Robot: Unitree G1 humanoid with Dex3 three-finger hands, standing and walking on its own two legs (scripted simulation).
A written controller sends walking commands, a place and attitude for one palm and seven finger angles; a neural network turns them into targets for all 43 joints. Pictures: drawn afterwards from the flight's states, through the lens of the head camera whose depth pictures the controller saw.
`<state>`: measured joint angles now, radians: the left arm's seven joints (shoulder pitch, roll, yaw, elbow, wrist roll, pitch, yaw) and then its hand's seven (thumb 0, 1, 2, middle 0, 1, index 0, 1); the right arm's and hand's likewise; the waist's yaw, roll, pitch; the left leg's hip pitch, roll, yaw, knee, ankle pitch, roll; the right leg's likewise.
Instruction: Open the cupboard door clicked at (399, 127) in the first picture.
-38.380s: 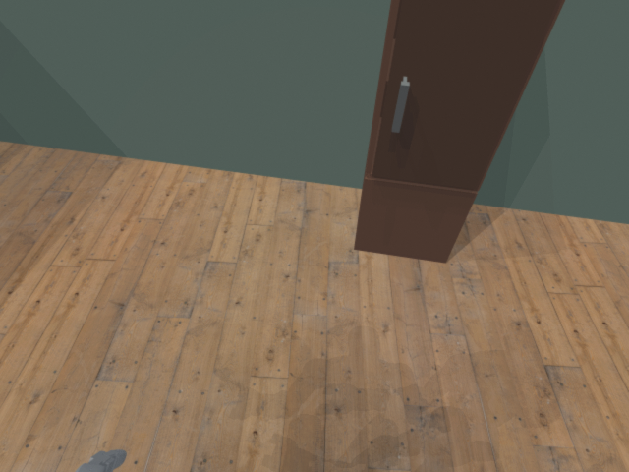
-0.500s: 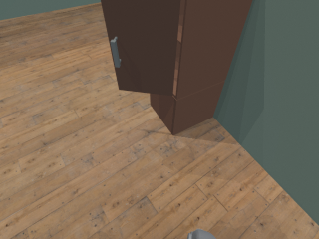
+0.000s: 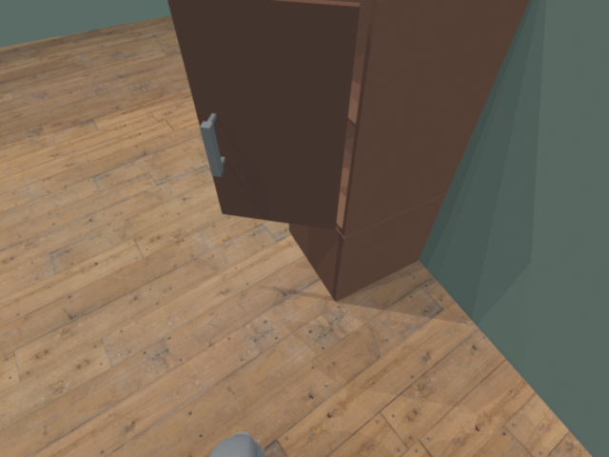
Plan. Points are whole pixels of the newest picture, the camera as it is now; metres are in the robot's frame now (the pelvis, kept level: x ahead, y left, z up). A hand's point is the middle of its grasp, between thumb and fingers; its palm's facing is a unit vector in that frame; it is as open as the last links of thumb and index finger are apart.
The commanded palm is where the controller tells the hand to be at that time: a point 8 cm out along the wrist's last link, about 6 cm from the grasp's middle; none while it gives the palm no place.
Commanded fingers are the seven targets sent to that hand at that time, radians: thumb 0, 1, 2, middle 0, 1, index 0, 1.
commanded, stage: take the last steps up to it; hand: left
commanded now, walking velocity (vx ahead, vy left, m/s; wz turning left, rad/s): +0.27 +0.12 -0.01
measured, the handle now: (215, 145) +0.76 +0.28 -0.08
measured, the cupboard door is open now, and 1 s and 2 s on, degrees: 51 51 51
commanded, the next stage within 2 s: come to a stop and stand still in 0.24 s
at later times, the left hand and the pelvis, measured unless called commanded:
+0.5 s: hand (174, 370) +0.27 +0.26 -0.18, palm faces -0.02 -0.98 -0.22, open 7.3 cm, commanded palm none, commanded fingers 0.00 0.90 0.90 -0.20 -0.30 -0.20 -0.30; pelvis +0.17 +0.07 -0.02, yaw -3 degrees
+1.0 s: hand (178, 380) +0.25 +0.25 -0.19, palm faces -0.01 -0.97 -0.26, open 7.4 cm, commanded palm none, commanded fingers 0.00 0.90 0.90 -0.20 -0.30 -0.20 -0.30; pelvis +0.19 +0.05 -0.02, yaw -1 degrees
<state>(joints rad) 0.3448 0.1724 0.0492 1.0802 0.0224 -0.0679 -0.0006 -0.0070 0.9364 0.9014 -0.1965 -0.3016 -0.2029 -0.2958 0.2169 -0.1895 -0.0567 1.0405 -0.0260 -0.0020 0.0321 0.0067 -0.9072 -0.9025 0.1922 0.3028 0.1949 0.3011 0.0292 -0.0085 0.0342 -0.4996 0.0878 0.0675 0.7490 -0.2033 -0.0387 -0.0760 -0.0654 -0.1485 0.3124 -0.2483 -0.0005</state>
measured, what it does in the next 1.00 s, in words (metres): walks ahead: left foot, then right foot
